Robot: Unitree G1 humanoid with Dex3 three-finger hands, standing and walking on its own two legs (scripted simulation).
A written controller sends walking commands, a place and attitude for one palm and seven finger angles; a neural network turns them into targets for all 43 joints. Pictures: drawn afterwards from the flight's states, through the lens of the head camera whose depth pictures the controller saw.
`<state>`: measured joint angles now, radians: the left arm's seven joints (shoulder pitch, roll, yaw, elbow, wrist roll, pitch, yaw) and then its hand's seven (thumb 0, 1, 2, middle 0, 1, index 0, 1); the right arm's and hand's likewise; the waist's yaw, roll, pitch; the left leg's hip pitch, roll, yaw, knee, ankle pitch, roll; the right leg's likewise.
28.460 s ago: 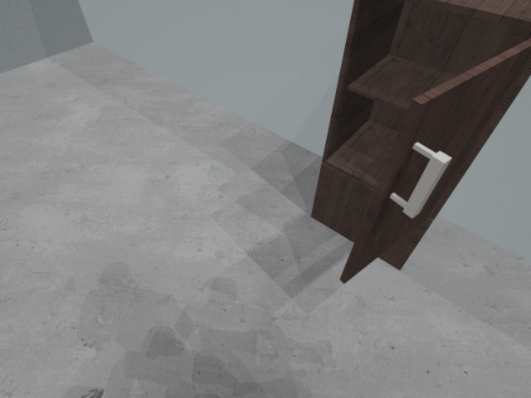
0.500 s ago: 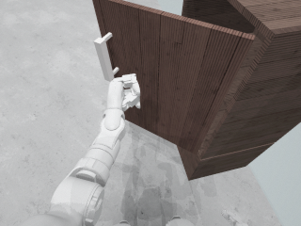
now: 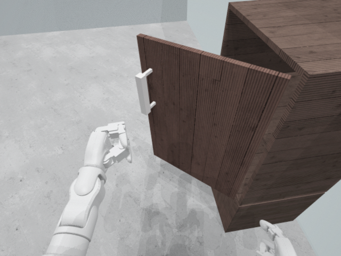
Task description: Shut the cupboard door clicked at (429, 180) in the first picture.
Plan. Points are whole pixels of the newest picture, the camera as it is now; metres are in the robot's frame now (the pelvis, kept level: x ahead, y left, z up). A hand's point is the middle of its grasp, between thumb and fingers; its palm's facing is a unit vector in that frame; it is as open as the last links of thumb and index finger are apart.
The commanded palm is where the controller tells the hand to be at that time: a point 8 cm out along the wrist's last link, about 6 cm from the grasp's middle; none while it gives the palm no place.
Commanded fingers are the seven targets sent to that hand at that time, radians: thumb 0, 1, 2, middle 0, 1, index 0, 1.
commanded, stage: draw the hand back to the body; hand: left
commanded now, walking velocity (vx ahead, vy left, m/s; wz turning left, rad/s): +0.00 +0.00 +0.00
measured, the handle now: (147, 92) +0.60 +0.11 +0.06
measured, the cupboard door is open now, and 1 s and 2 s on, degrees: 47 47 47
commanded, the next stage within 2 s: step back with the hand held close in 1.06 s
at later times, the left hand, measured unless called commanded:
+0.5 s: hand (46, 173) +0.23 +0.24 +0.16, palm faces +0.30 -0.89 -0.34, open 4.7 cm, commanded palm +0.18 +0.29 +0.18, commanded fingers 0.00 0.90 0.90 -0.42 -0.54 -0.42 -0.54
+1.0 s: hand (1, 190) +0.19 +0.28 +0.18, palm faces +0.46 -0.80 -0.39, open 7.4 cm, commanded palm +0.14 +0.32 +0.19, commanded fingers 0.00 0.90 0.90 -0.20 -0.30 -0.20 -0.30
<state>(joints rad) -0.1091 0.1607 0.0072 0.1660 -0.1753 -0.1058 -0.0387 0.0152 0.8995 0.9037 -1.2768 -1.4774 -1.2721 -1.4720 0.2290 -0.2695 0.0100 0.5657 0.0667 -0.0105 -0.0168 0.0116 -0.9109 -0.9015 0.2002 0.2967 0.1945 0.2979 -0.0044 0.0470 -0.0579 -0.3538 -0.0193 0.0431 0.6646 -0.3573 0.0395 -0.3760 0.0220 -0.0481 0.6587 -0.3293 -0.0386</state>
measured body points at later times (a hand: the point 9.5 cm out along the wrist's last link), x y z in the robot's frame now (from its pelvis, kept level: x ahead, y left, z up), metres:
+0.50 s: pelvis +0.02 +0.02 +0.02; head +0.00 -0.01 +0.47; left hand +0.21 +0.29 +0.18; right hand +0.20 -0.18 -0.07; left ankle -0.01 +0.09 -0.72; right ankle +0.01 -0.09 -0.72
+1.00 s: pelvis +0.01 +0.02 +0.02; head -0.02 +0.00 +0.47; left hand +0.16 +0.32 +0.20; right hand +0.20 -0.20 -0.06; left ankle -0.01 +0.09 -0.72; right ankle +0.01 -0.09 -0.72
